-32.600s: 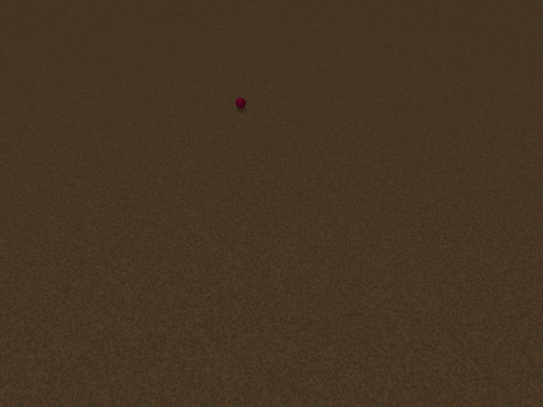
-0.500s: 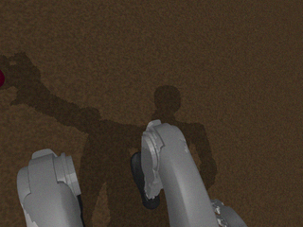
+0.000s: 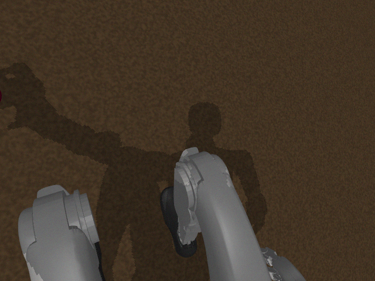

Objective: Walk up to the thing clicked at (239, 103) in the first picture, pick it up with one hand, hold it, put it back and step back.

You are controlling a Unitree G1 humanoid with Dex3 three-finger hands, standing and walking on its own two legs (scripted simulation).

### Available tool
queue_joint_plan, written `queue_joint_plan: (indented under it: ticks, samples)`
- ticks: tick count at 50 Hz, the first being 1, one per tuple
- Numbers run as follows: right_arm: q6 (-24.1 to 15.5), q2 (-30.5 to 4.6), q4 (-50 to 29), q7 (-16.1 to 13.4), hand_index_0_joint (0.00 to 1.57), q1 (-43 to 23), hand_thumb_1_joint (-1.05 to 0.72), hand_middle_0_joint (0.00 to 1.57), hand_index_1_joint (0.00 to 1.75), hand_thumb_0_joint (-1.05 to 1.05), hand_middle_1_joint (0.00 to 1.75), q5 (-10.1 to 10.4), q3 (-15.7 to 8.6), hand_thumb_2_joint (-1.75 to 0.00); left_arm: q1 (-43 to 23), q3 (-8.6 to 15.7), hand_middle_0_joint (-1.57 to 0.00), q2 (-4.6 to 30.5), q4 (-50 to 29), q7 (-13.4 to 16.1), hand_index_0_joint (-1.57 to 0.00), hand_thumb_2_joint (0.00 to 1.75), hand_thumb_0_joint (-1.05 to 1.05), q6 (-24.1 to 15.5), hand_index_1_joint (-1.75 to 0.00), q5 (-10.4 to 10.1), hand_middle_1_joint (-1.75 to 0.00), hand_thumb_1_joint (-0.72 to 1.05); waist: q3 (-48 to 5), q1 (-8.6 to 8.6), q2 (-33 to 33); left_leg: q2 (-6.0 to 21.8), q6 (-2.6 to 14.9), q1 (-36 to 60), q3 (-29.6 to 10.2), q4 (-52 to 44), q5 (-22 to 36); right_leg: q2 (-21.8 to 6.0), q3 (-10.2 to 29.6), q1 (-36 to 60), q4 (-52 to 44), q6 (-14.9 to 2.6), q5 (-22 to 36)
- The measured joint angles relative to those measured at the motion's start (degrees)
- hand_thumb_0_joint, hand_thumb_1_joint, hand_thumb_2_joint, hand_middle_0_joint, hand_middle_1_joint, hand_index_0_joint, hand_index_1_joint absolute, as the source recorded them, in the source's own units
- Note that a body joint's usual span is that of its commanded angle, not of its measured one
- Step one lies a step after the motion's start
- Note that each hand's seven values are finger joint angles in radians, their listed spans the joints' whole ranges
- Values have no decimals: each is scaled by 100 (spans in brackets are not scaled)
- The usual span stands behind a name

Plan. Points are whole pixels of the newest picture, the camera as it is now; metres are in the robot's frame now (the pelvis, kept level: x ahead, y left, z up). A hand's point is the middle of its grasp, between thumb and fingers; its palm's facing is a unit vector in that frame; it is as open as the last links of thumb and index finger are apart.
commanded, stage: rise first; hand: left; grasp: from above
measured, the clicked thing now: out of the picture +0.53 +0.31 -0.29
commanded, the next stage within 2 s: approach in 0.06 s
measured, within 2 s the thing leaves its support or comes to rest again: neither
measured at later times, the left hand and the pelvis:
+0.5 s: hand out of the picture +0.53 +0.30 -0.18, palm faces -0.38 -0.07 -0.92, open 14.2 cm; pelvis +0.00 +0.00 +0.00, yaw +0 degrees
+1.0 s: hand out of the picture +0.49 +0.33 -0.20, palm faces -0.47 -0.10 -0.88, open 14.2 cm; pelvis -0.01 -0.01 -0.01, yaw +0 degrees
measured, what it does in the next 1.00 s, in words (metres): stands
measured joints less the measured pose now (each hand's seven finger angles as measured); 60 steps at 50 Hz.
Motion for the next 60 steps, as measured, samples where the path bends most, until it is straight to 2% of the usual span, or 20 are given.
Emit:
queue_joint_plan:
  ticks: [5, 11, 17, 20, 24, 27, 30, 32, 36, 40, 42, 46, 51, 56, 60]
  samples:
    - [-22, 9, 27, -12, 21, -1, -90, 20, 30, 0, 30, -10, -30, -89, -31, -11, -8, -4, -107, 23, -7, 103, 0, -72, -101, 32, -99, -55, -3, 33, -18, -17, -15, -20, -9, 3, 15, -12, -7, -14, 8, 0, 4]
    - [-22, 34, 74, 12, 21, -15, -90, 20, 30, 0, 30, -6, -62, -89, -66, -136, -8, -69, -7, 69, -7, 103, 0, -19, -101, 1, -99, -56, -81, 31, -5, -10, -17, -7, 10, -5, -4, -11, 10, -18, 15, -3, -11]
    - [-93, 55, 117, -8, 21, -44, -90, 20, 30, 0, 30, -20, -28, -89, -203, -368, -9, -168, 164, 63, -7, 103, 0, 20, -102, -29, -101, -56, -52, -8, -45, 8, -20, 3, 31, -6, 1, 2, 31, -35, 29, -3, 8]
    - [-137, 74, 153, -18, 21, -33, -90, 20, 30, 0, 30, -38, 4, -89, -377, -487, -9, -248, 160, 151, -8, 103, 0, 11, -103, 3, -102, -56, -32, -58, -98, 8, -35, -10, 31, 6, 10, 4, 36, -61, 50, 1, 21]
    - [-200, 92, 163, -29, 21, 5, -90, 20, 30, 0, 30, -70, 28, -89, -673, -482, -9, -307, 232, 338, -8, 102, 0, 104, -104, 122, -103, -55, -42, -206, -113, 4, -62, -55, 11, 29, 11, 5, 22, -118, 77, -9, 30]
    - [-200, 90, 120, -20, 21, 69, -90, 20, 30, 0, 30, -51, 30, -89, -846, -405, -9, -315, 302, 473, -8, 102, 0, 298, -104, 208, -103, -55, -94, -328, -43, 20, -68, -100, 7, 28, -4, 18, 21, -180, 75, -8, 34]
    - [-168, 66, 80, 4, 21, 141, -90, 20, 30, 0, 30, -2, 37, -89, -882, -367, -9, -357, 364, 505, -8, 102, 0, 588, -104, 159, -102, -55, -142, -393, 96, 47, -59, -116, 31, -1, -30, 35, 41, -221, 54, -8, 27]
    - [-115, 48, 49, 23, 21, 183, -90, 20, 30, 0, 30, 46, 53, -89, -802, -340, -9, -400, 352, 435, -8, 102, 0, 771, -103, 75, -102, -55, -161, -394, 193, 76, -47, -97, 59, -33, -50, 53, 66, -229, 31, 1, 24]
    - [32, 31, 0, 38, 21, 163, -90, 20, 30, 0, 30, 130, 140, -89, -566, -345, -9, -436, 376, 120, -8, 101, 0, 1012, -103, -240, -102, -55, -90, -347, 287, 128, -32, 40, 103, -104, -72, 87, 108, -147, -18, 38, 37]
    - [104, -23, -126, -26, 21, 44, -90, 20, 30, 0, 30, 138, 237, -89, -285, -154, -9, -289, 431, -303, -8, 100, 0, 933, -103, -499, -102, -54, 103, -306, 243, 126, -36, 136, 78, -122, -22, 90, 84, -49, -44, 23, 90]
    - [86, -57, -154, -84, 21, 8, -90, 21, 30, 0, 30, 113, 227, -89, -178, -161, -9, -222, 316, -497, -9, 99, 0, 775, -103, -558, -103, -54, 202, -230, 168, 106, -55, 128, 52, -104, 24, 80, 61, -40, -34, 7, 124]
    - [66, -120, -99, -167, 21, -76, -91, 21, 30, 0, 30, 29, 197, -89, -147, -149, -9, -69, -45, -514, -10, 98, 0, 237, -104, -454, -104, -53, 361, -54, -67, 44, -95, 82, -20, -24, 97, 47, 1, -32, 21, -7, 164]
    - [13, -142, 66, -195, 21, -165, -91, 20, 30, 0, 30, -88, 78, -89, -333, -386, -9, 2, -207, -136, -9, 98, 0, -103, -103, -213, -103, -55, 338, 55, -276, -19, -97, 15, -86, 90, 81, 12, -59, -17, 87, -22, 110]
    - [-91, -117, 109, -153, 20, -269, -90, 20, 30, 0, 30, -145, 93, -90, -560, -589, -8, 31, 286, 219, -7, 102, 0, -85, -102, 11, -101, -56, 199, -81, -307, -24, -34, -44, -110, 148, -7, 14, -90, -11, 82, -17, 21]
    - [-199, -65, 34, -94, 20, -272, -90, 20, 30, 0, 30, -177, 195, -89, -645, -578, -9, 61, 664, 509, -8, 106, 0, 17, -103, 151, -101, -54, 194, -245, -312, -7, 9, -41, -105, 167, -77, 26, -92, 11, 69, -18, -30]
